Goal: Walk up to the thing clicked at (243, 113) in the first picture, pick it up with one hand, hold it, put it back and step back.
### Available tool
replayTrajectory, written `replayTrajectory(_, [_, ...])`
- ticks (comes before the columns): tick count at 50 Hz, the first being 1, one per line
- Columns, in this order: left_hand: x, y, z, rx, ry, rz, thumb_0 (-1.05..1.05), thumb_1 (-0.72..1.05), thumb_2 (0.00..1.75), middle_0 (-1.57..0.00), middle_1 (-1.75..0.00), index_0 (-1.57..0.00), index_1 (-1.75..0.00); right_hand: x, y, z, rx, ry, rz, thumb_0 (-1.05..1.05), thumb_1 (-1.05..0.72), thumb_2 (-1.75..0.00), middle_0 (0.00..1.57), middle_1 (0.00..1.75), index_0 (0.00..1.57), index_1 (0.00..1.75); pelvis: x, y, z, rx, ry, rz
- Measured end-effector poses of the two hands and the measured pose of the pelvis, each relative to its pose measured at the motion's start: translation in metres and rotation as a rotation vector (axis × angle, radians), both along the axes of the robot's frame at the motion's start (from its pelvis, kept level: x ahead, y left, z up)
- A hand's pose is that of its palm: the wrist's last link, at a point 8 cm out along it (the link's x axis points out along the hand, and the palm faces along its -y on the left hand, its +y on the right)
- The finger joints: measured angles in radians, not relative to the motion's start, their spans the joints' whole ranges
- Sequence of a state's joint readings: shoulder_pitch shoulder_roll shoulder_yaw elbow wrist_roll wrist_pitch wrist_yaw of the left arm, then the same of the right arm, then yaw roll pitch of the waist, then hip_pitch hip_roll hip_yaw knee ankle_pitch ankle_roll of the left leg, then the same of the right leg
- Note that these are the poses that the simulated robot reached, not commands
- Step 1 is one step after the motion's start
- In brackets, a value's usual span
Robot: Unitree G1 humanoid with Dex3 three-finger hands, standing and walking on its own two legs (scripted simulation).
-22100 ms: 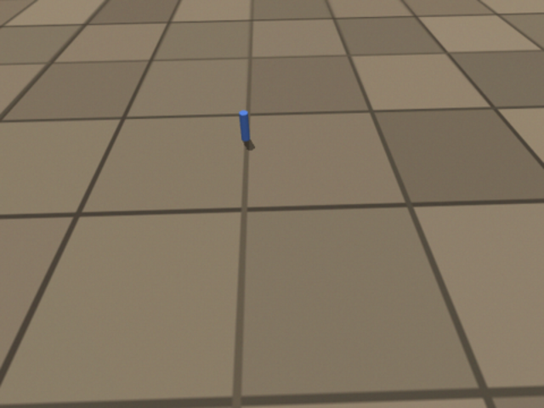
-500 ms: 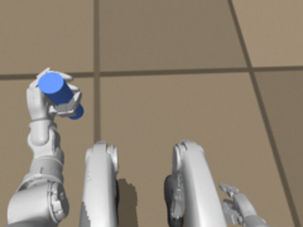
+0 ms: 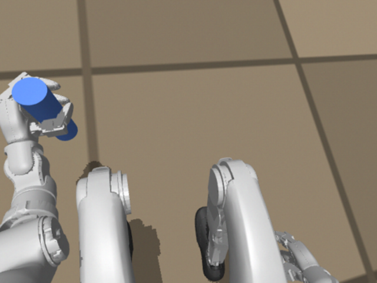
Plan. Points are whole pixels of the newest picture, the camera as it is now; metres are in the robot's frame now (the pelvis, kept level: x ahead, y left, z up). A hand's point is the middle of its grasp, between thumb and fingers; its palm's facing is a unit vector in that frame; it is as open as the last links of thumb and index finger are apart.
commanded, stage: crouch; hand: left
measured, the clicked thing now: (51, 114) +0.44 +0.27 -0.07
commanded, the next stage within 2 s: lower in 0.24 s
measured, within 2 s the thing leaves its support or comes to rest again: rests again in 1.80 s
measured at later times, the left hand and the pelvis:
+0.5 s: hand (59, 119) +0.45 +0.26 -0.11, palm faces +0.25 -0.97 -0.01, open 7.1 cm; pelvis +0.00 +0.01 -0.03, yaw -3 degrees
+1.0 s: hand (67, 126) +0.45 +0.27 -0.17, palm faces +0.27 -0.96 -0.01, open 7.1 cm; pelvis +0.00 +0.01 -0.04, yaw -6 degrees
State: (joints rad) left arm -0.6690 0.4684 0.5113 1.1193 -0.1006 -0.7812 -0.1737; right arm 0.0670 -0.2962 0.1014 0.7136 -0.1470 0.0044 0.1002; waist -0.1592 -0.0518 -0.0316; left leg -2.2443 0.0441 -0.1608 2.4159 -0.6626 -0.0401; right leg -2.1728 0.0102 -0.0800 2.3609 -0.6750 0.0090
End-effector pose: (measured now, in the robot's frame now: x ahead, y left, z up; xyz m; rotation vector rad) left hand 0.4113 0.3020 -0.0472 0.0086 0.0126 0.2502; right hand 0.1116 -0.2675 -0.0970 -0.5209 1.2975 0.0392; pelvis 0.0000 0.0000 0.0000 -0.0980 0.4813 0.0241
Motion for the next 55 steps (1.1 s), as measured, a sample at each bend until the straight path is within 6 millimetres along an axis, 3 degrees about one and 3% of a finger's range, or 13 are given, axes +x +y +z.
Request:
replayTrajectory(12, [0.003,0.004,-0.030,0.001,0.004,-0.003,0.04,-0.03,1.11,-0.92,-1.06,-0.89,-1.06,0.013,-0.002,-0.010,-0.030,0.012,0.054,0.01,-0.89,-0.90,0.20,0.30,0.21,0.30,0.004,0.002,-0.017,-0.021,-0.025,-0.015])
replayTrajectory(24, [0.003,0.007,-0.056,-0.006,0.017,0.004,0.04,-0.03,1.11,-0.92,-1.05,-0.89,-1.06,0.014,0.001,-0.014,-0.050,0.039,0.091,0.01,-0.90,-0.91,0.20,0.30,0.21,0.30,0.005,0.006,-0.027,-0.044,-0.051,-0.026])
replayTrajectory(37, [0.005,0.008,-0.098,-0.017,0.032,0.024,0.04,-0.03,1.11,-0.93,-1.05,-0.90,-1.05,0.009,0.003,-0.006,-0.113,0.080,0.185,0.01,-0.90,-0.91,0.20,0.30,0.21,0.30,0.002,0.009,-0.037,-0.079,-0.115,-0.047])
replayTrajectory(55, [0.007,0.010,-0.128,-0.017,0.037,0.031,0.04,-0.03,1.11,-0.93,-1.04,-0.90,-1.05,0.005,0.006,0.008,-0.189,0.119,0.287,0.00,-0.90,-0.91,0.20,0.30,0.21,0.30,-0.003,0.015,-0.043,-0.125,-0.177,-0.068])
